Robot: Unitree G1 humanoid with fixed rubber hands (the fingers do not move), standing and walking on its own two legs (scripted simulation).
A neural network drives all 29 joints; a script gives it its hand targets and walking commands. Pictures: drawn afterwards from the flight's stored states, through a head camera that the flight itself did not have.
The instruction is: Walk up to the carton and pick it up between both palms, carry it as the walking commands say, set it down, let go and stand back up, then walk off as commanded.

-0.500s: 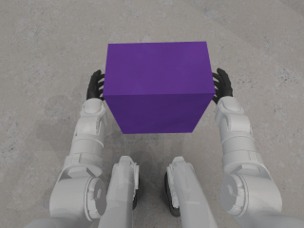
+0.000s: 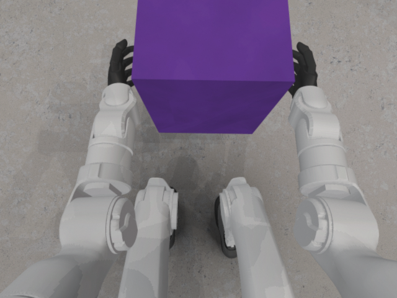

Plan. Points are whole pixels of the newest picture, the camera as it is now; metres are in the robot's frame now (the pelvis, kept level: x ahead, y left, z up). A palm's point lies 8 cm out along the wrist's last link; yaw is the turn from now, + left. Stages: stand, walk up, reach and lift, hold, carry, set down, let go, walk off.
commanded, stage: set down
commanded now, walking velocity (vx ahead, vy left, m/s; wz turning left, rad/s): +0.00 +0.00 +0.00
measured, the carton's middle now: (208, 81) +0.52 -0.02 -0.19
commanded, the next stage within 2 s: none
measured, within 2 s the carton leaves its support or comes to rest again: neither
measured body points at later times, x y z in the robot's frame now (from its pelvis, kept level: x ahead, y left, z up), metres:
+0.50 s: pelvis -0.04 +0.00 -0.06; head +0.33 +0.00 +0.17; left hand +0.53 +0.14 -0.22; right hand +0.51 -0.21 -0.21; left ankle +0.12 +0.11 -0.46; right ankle +0.09 -0.10 -0.46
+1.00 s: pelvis -0.04 +0.00 -0.11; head +0.33 -0.01 +0.13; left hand +0.56 +0.15 -0.25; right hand +0.53 -0.20 -0.25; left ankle +0.12 +0.11 -0.46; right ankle +0.09 -0.10 -0.46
